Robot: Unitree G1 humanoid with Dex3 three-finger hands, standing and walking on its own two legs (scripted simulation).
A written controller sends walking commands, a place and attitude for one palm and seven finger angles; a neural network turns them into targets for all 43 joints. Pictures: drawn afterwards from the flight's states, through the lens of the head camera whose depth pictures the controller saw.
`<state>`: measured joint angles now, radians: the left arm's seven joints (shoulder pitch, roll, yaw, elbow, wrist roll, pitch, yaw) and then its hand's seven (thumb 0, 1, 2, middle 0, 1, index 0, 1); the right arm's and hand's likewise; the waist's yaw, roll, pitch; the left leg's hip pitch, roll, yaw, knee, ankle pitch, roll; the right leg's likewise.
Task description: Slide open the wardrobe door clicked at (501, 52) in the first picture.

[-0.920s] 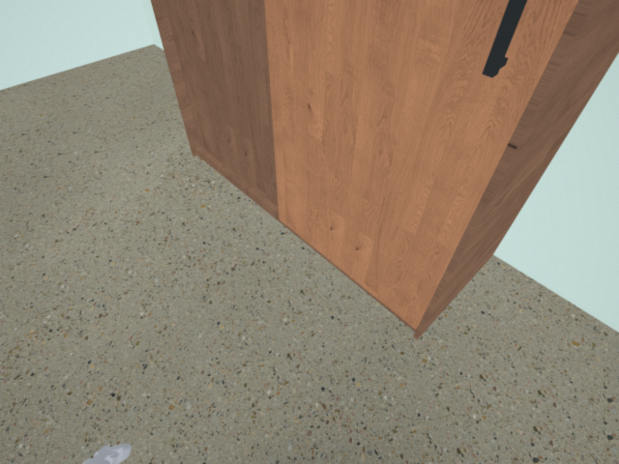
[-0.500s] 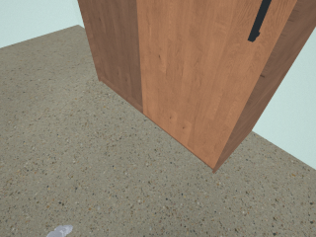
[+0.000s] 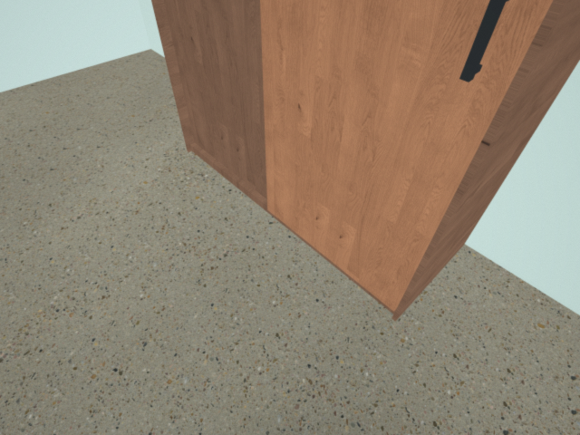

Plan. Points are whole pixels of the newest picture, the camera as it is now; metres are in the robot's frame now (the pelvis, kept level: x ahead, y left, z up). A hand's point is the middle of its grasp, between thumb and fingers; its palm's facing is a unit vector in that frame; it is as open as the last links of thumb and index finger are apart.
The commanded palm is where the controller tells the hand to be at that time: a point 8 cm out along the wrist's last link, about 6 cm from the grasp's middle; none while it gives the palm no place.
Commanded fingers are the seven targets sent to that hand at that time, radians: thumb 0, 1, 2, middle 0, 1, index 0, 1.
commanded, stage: look at it before walking up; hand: right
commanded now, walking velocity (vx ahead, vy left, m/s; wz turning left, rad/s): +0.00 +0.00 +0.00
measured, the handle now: (486, 37) +0.72 -0.30 +0.24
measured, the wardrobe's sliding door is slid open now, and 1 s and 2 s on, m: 0.00 0.00 0.00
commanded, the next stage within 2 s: walk to a spot facing it in 0.52 s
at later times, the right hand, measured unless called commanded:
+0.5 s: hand out of the picture +0.06 -0.25 -0.16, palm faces -0.03 +0.95 -0.32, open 7.4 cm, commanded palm none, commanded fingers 0.00 -0.90 -0.90 0.20 0.30 0.20 0.30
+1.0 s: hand out of the picture +0.04 -0.20 -0.18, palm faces -0.13 +0.95 -0.28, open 7.4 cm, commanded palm none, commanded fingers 0.00 -0.90 -0.90 0.20 0.30 0.20 0.30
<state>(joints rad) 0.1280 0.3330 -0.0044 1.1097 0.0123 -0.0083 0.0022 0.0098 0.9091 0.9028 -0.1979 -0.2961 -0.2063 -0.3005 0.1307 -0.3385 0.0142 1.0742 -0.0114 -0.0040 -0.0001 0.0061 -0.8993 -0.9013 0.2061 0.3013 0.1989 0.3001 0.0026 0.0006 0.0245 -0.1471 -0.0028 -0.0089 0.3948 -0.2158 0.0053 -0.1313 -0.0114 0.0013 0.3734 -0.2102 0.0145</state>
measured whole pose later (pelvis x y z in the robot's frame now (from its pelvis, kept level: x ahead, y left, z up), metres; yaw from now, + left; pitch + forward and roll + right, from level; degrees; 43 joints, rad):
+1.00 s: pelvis -0.02 +0.01 -0.02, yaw +10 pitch -2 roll -2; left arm 0.15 0.23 0.03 0.99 0.02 0.02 0.02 0.01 0.91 0.90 -0.20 -0.30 -0.21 -0.30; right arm 0.25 -0.25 -0.03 0.97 -0.02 0.06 0.02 0.01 -0.90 -0.90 0.20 0.30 0.20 0.30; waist -0.03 0.00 0.08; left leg -0.32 0.01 0.00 0.74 -0.39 -0.01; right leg -0.22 -0.07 -0.16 0.59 -0.32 0.03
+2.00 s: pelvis +0.04 +0.00 -0.01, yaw +44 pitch +0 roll +2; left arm 0.52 0.14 0.01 1.05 0.03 -0.07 0.04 0.01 0.91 0.90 -0.20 -0.30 -0.20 -0.30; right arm 0.18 -0.23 -0.07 0.95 -0.04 0.07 0.06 0.01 -0.91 -0.90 0.20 0.30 0.19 0.30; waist 0.05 0.06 0.05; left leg -0.65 0.08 0.06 1.02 -0.17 -0.04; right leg 0.06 -0.06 -0.28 0.33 -0.39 -0.01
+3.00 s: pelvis +0.31 +0.31 +0.00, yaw +71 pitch +0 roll +0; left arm 0.30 0.16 0.05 1.02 0.02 -0.03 0.03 0.00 0.93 0.90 -0.20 -0.30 -0.20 -0.30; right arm 0.23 -0.20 -0.10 0.96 -0.03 0.06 0.03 0.00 -0.91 -0.90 0.20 0.30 0.19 0.30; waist -0.01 0.04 0.06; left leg -0.59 0.11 0.08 1.02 -0.22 -0.05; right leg -0.12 -0.11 -0.35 0.45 -0.31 -0.01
